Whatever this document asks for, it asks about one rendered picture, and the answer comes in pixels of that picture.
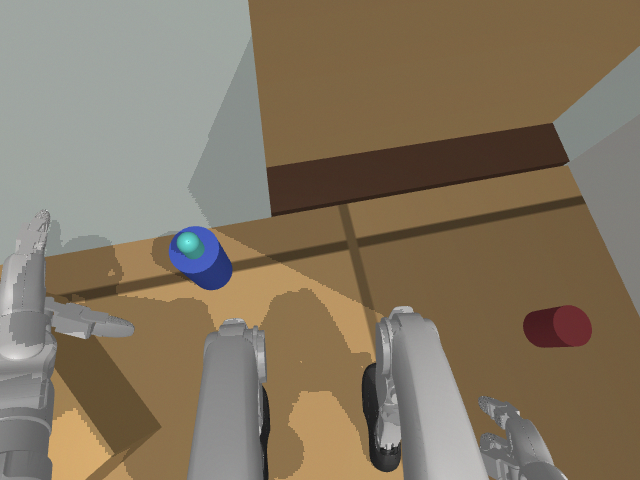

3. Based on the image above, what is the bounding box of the right robot foot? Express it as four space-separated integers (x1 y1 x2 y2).
362 363 401 472

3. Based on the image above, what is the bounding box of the right robot hand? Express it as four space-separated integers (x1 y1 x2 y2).
478 396 554 480

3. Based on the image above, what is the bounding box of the right robot arm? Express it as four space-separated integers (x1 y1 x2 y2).
518 462 568 480

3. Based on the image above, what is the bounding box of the left robot hand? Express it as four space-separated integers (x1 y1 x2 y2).
0 209 135 339

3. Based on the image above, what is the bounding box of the left robot arm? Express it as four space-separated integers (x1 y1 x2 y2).
0 311 57 480

